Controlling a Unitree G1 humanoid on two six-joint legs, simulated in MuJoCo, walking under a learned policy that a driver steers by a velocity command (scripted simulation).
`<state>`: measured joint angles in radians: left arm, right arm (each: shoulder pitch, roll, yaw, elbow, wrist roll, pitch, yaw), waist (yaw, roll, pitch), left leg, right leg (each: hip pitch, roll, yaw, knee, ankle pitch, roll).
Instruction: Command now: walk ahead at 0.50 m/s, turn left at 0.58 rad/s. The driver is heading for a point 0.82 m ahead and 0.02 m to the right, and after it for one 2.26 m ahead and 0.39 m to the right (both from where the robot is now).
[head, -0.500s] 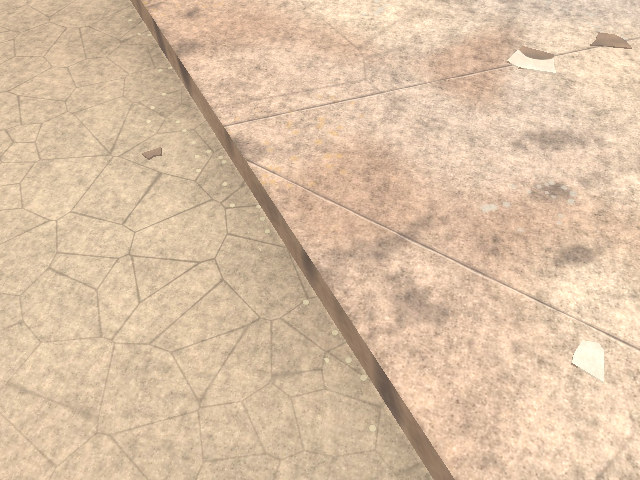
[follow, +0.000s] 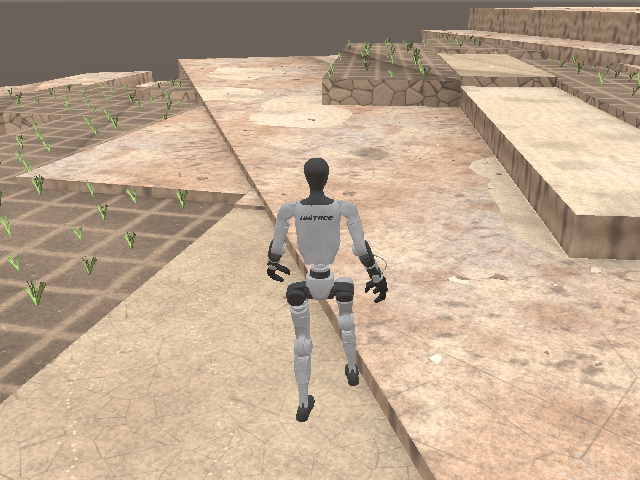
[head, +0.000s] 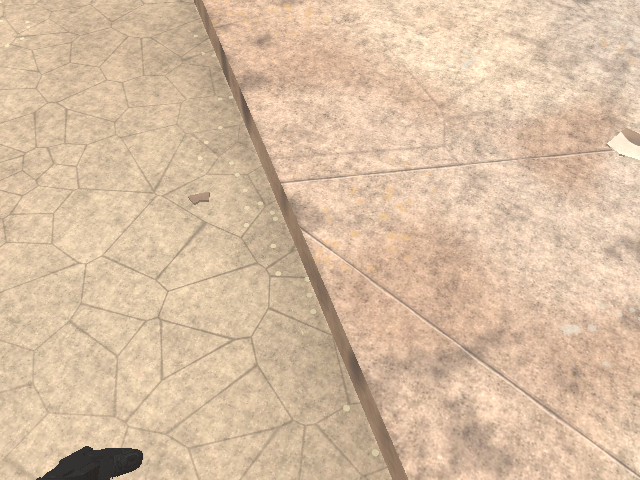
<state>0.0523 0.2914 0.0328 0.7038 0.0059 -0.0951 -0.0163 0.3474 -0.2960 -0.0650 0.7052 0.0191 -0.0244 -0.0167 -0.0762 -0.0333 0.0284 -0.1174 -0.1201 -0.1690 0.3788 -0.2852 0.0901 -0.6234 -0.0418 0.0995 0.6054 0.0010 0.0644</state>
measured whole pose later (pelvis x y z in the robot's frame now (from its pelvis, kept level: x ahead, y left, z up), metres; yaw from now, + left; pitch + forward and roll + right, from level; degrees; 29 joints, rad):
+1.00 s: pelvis +0.51 +0.11 -0.01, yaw +3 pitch +0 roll +3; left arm 0.16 0.26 0.06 0.79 -0.02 -0.03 -0.03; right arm 0.33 -0.25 -0.07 0.82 -0.01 -0.08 -0.01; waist -0.06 -0.04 0.02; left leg 0.07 -0.06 0.20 0.20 -0.28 0.05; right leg -0.66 -0.10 0.03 0.74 0.02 0.00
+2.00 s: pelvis +0.80 +0.11 -0.01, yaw -32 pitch +0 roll +2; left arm 0.22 0.25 0.05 0.65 0.01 0.07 0.01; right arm 0.10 -0.26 -0.06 0.69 0.01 0.04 -0.01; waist -0.01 0.03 0.04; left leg -0.36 0.05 0.13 0.54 -0.22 0.00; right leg -0.24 0.00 0.00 0.58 -0.34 -0.04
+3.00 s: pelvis +0.91 +0.11 -0.01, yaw -33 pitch +1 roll +0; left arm 0.51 0.22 0.06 1.00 -0.01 -0.04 0.02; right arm 0.13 -0.24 -0.03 0.85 0.03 -0.08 0.04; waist 0.07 -0.02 0.01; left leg -0.49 0.04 0.06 0.80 -0.34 0.04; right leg 0.00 -0.06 0.07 0.34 -0.36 0.04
